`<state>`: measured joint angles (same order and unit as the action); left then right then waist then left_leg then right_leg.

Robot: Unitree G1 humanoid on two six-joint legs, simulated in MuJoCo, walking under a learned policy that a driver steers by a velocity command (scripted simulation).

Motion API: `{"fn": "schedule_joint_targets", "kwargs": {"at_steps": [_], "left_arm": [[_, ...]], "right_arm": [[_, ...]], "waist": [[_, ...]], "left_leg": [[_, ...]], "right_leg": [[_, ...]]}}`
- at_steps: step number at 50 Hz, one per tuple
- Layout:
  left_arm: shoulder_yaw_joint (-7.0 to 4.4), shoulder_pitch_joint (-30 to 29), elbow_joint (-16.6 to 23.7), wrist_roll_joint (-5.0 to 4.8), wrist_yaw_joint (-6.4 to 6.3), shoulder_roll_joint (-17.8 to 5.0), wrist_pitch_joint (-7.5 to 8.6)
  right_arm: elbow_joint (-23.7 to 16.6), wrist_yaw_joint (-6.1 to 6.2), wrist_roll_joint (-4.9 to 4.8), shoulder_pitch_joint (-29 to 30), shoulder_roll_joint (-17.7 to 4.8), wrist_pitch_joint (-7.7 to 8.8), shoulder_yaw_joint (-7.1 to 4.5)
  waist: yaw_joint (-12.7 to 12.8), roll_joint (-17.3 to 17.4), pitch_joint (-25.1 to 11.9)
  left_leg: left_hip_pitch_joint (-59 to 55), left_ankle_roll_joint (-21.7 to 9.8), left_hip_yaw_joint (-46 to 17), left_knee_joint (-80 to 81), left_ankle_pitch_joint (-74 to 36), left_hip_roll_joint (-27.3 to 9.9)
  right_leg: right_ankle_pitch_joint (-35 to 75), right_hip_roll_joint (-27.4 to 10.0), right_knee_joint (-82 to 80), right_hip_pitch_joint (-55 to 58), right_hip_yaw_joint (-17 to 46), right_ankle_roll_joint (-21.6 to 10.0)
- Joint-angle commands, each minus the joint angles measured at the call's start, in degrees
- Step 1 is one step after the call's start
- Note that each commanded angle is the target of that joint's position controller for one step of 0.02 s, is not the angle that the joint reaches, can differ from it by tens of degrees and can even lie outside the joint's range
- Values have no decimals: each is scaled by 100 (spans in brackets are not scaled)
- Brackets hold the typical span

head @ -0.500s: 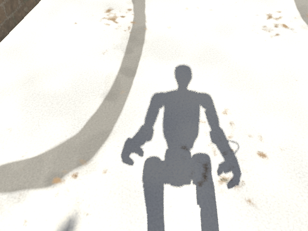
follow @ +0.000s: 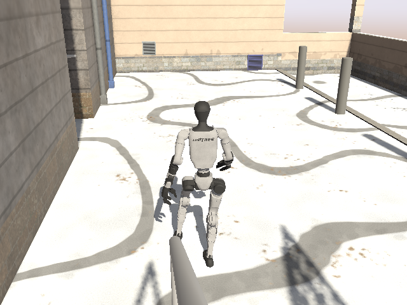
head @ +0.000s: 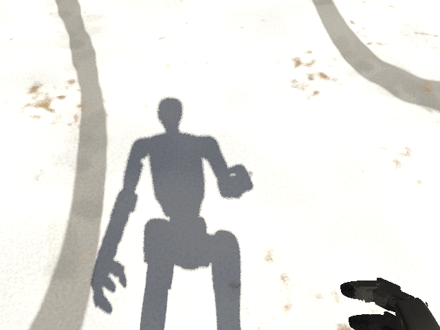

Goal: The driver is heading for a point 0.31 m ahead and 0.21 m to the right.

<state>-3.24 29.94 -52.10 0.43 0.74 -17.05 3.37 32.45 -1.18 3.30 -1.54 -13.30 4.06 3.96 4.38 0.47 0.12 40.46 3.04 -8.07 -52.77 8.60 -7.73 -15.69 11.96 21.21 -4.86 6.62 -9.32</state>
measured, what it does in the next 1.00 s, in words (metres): walks ahead, turning right: left foot, then right foot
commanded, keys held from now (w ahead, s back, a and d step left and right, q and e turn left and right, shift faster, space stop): w+e+shift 0.56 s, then e+shift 0.26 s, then shift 0.18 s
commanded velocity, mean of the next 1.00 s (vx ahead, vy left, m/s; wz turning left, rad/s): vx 0.76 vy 0.00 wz -0.91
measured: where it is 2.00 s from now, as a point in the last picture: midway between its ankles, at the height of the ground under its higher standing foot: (285, 243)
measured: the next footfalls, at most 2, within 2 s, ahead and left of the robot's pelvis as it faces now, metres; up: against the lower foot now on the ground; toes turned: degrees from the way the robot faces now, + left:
left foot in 0.16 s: +0.36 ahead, +0.20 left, +0.00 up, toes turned -13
right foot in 0.60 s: +0.68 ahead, -0.11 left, +0.00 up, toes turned -37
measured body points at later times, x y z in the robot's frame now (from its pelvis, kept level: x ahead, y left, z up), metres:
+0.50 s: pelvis +0.45 +0.04 -0.02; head +0.48 +0.02 +0.43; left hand +0.81 +0.10 -0.05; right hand +0.24 -0.17 -0.14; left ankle +0.32 +0.22 -0.73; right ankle +0.59 -0.11 -0.68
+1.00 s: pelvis +0.79 -0.13 -0.03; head +0.80 -0.17 +0.42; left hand +1.09 -0.03 -0.12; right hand +0.75 -0.47 -0.08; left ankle +0.98 -0.20 -0.74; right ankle +0.65 -0.09 -0.70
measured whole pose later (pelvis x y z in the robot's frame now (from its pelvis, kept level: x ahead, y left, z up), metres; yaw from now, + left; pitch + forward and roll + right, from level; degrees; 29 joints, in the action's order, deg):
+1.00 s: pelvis +0.79 -0.13 -0.03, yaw -57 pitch +1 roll +2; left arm -5.0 15.2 -40.7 -1.1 -2.5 -18.1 -0.7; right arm 31.8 0.8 1.8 -0.3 -14.7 6.6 -2.4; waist 3.5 0.2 3.5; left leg 30.5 0.5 -3.8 -29.0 -0.7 4.4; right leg -34.7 12.1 56.3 -15.1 15.3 -2.7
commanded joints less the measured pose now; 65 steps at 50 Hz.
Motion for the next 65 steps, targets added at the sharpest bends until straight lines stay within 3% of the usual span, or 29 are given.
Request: {"fn": "schedule_joint_targets", "kwargs": {"at_steps": [1,5,7,8,9,10,12,18,22,25,28,29,30,31,32,34,35,36,39,42,47,48,49,50,52,55,58,62,65], "left_arm": [[-303,-613,611,-111,47,-1031,210],[-421,-396,603,-36,-9,-1232,131],[-457,-806,691,20,21,-1433,169],[-295,-1021,896,18,2,-835,256],[-54,-491,1336,-270,23,-23,271],[-24,-758,1201,-117,-39,-445,146],[-99,-1627,1214,69,63,-677,21],[110,-2626,1856,159,359,-121,-306],[219,-3283,2236,153,486,-239,-319],[264,-3405,2212,137,529,-218,-308],[25,-1440,1583,165,375,-731,-254],[-140,-216,1122,156,251,-962,-185],[-323,-509,1040,-44,53,-1211,-244],[-447,-865,1361,191,30,-2000,-340],[-498,-614,1546,111,-52,-1827,-363],[-359,-1160,1317,18,-175,-1265,-300],[-298,-1844,1913,-218,-25,-981,-6],[-291,-2135,1885,-205,24,-1009,110],[-279,-2412,1841,-268,-102,-847,86],[-377,-1803,1546,-281,-363,-906,-271],[-260,-1558,1417,-211,-399,-419,-358],[-184,-1610,1540,-128,-360,-210,-338],[-68,-924,1565,-4,-322,177,-322],[-86,-21,1569,-163,-187,-360,-273],[-229,-1233,1523,-192,-210,-1007,-523],[-103,-1533,1668,-142,-257,-489,-706],[56,-1500,1589,-63,-271,-45,-565],[12,-1532,1457,-55,-216,-248,-576],[-16,-1556,1514,121,-152,-333,-583]], "right_arm": [[-364,-18,-195,435,-561,-15,-151],[-272,88,-170,183,-940,79,-324],[167,226,-160,-1612,-1421,167,-584],[369,349,-15,-3030,-1887,192,-786],[342,333,127,-2681,-2368,133,-896],[293,308,77,-2088,-1969,51,-935],[385,251,21,-1687,-1070,27,-733],[1232,105,-200,-2247,-472,248,-596],[1329,136,-158,-2033,-825,350,-653],[1466,229,-142,-2433,-1242,343,-722],[1345,367,-127,-2151,-1702,85,-855],[1209,320,-133,-1914,-1671,17,-862],[1145,205,-116,-1821,-1310,17,-834],[516,224,-213,-2517,-1027,60,-718],[327,243,-244,-1970,-1254,154,-688],[278,231,-187,-1629,-1122,192,-619],[119,333,-363,-1390,-1305,377,-776],[190,362,-370,-1454,-1388,354,-837],[-106,389,-174,-864,-966,303,-804],[-184,283,-223,-489,-458,295,-681],[-245,205,-268,-559,-787,253,-895],[-112,222,-155,-1102,-936,290,-924],[-156,226,-7,-1361,-1071,285,-869],[-74,162,-55,-1444,-1220,250,-920],[-387,215,-161,-665,-746,73,-820],[-228,235,-179,-274,-679,-178,-687],[-29,170,-209,-333,-731,-234,-768],[149,180,-315,-582,-817,-336,-812],[308,185,-301,-895,-618,-350,-728]], "waist": [[-103,-184,586],[-54,-406,17],[-1115,-217,-1090],[-1650,415,-1944],[-929,2584,-2679],[-873,1782,-1915],[-930,324,-572],[-569,462,154],[-354,214,725],[-277,316,653],[792,610,-452],[1198,303,-894],[756,-936,-585],[7,-1417,-1511],[406,-307,-2159],[-327,421,-313],[-476,929,-406],[-780,996,-172],[-873,706,270],[-448,93,-500],[-624,-787,-684],[-851,-567,-1147],[-598,811,-1834],[-224,1520,-2764],[-591,307,-1752],[-222,171,-453],[-286,651,-680],[-375,910,-816],[-280,579,-453]], "left_leg": [[-1967,52,804,1422,-1459,389],[-2337,-82,710,2405,-783,783],[-4400,-258,612,2261,128,671],[-5794,-423,-620,2271,2274,-589],[-6741,-990,-4090,3701,3711,-2167],[-6099,-1147,-4285,3974,4622,-1984],[-4723,-922,-2008,3749,2465,-1334],[-3802,-453,868,4086,-1177,-572],[-3436,-428,1834,4611,-1998,-465],[-3822,-170,2398,3937,-5935,-442],[-3827,-244,2231,1261,-7328,-777],[-2949,-280,2170,-649,-5988,-630],[-1247,-125,2156,-2844,700,625],[482,160,1340,-4887,2326,937],[969,137,439,-4881,1913,810],[629,63,354,-3341,1657,323],[232,149,-128,-3317,1791,588],[-93,219,-173,-2826,1725,394],[-885,343,245,-531,1259,512],[-2348,311,865,1598,-1050,1399],[-3113,2,491,2961,-2304,1279],[-3882,-339,131,2950,-3299,627],[-5398,-1379,-1531,2176,-6726,-1079],[-5919,-2346,-3616,2283,-5444,-2267],[-4657,-2034,-2606,2802,-2155,-1355],[-2369,-1373,-1280,3499,-277,-275],[-2175,-1391,-560,3642,-997,69],[-2313,-1512,-893,3639,504,-246],[-1230,-809,-585,3534,2307,61]], "right_leg": [[1141,-1054,-1386,-2217,1404,-558],[2938,-1251,-106,-488,1651,-160],[3481,-975,2241,-826,1379,117],[1770,-733,4202,-1717,935,127],[-1336,-221,5793,-3392,260,334],[-781,-844,6284,-4234,-1,250],[-47,-1348,5769,-4213,-213,296],[445,-1630,5345,-4322,-525,339],[1378,-1598,3638,-3899,-1084,269],[1261,-1001,2664,-2756,-1898,-60],[801,-524,2296,-477,-1659,-413],[1146,-526,1562,1135,-1151,-612],[1560,-1061,1166,2056,-141,-670],[4476,-2648,1291,3462,2551,-1893],[3580,-2850,470,3525,3413,-2179],[3447,-2429,-191,1202,2597,-1623],[3039,-2326,-407,537,3090,-1631],[3399,-2208,-484,-101,2671,-1496],[4250,-1296,-309,-1752,1468,-987],[3870,-493,397,-2158,786,-103],[2492,-553,1869,-1190,1287,478],[1682,-474,3092,-1189,1027,711],[-2874,141,5236,-2387,811,1016],[-2789,-85,6404,-3023,1095,1132],[-1657,-630,6752,-3342,634,1416],[-1207,-897,5341,-2599,37,1375],[-1312,-1015,3399,-1644,-460,1343],[-263,-1137,1824,-953,-420,1076],[136,-1374,732,0,-191,547]]}}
